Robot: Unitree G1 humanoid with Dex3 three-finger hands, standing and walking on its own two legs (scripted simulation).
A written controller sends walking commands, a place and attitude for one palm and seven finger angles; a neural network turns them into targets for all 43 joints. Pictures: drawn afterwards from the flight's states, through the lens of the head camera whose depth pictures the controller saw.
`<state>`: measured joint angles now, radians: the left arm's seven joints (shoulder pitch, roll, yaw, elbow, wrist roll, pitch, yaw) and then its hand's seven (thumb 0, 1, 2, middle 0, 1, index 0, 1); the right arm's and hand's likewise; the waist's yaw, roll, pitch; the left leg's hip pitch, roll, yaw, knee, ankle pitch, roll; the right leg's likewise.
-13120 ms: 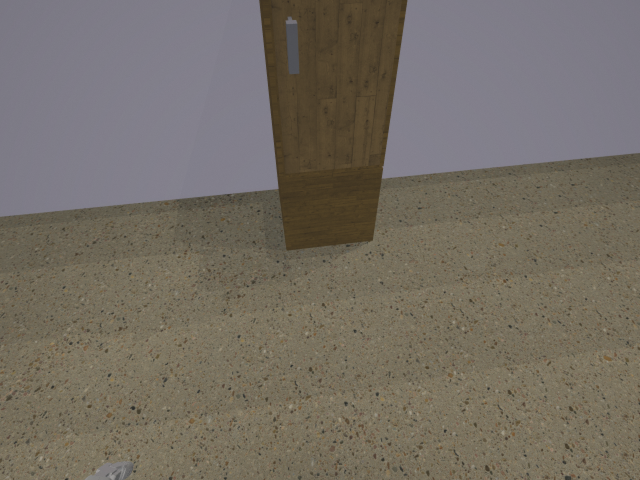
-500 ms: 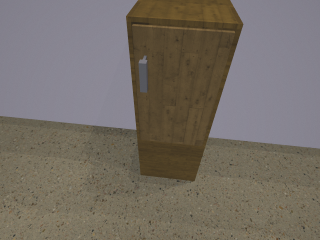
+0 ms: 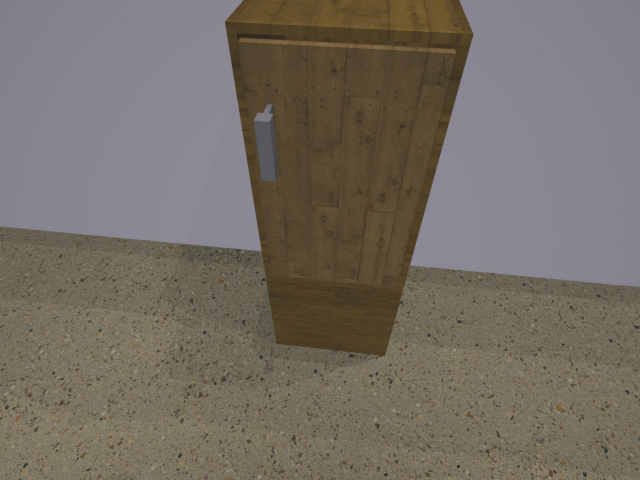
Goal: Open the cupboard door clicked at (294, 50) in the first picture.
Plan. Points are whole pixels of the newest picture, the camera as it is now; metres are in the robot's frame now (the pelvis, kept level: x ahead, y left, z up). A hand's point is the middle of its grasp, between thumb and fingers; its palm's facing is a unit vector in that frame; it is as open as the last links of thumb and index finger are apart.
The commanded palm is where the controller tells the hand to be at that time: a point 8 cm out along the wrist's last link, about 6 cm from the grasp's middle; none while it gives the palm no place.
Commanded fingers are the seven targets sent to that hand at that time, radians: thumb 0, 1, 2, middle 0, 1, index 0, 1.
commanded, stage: shuffle to correct the standing spot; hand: left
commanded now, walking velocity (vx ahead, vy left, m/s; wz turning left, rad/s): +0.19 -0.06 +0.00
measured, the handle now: (269, 142) +0.64 +0.15 +0.09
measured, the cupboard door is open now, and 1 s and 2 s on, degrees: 0 0 0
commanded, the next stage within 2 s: come to a stop and stand still in 0.24 s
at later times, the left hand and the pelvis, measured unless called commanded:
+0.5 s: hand (236, 477) +0.16 +0.14 -0.17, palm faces -0.01 -0.96 -0.27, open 7.3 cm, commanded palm none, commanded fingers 0.00 0.90 0.90 -0.20 -0.30 -0.20 -0.30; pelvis +0.10 -0.05 -0.01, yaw -2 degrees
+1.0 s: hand out of the picture +0.08 +0.20 -0.18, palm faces +0.08 -0.97 -0.21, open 7.4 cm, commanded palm none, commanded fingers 0.00 0.90 0.90 -0.20 -0.30 -0.20 -0.30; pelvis +0.04 +0.00 +0.00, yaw +0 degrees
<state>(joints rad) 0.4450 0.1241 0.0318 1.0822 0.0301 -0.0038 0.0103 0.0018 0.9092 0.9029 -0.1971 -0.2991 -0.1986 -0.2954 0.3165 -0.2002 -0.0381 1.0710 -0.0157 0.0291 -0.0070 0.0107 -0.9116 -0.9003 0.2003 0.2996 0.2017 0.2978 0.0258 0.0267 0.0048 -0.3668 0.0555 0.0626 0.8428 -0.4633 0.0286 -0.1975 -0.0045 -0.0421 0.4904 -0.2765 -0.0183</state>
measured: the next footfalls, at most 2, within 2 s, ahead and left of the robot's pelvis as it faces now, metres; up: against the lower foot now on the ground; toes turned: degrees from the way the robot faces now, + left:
left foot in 0.12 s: +0.09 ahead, +0.10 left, +0.00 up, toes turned +8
right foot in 0.46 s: +0.19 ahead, -0.18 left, +0.00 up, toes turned -9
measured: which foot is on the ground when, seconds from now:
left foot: up 0.00-0.10, down 0.12-0.46, up 0.48-0.84, down 0.86-1.00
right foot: down 0.00-0.12, up 0.14-0.44, down 0.46-0.86, up 0.88-1.00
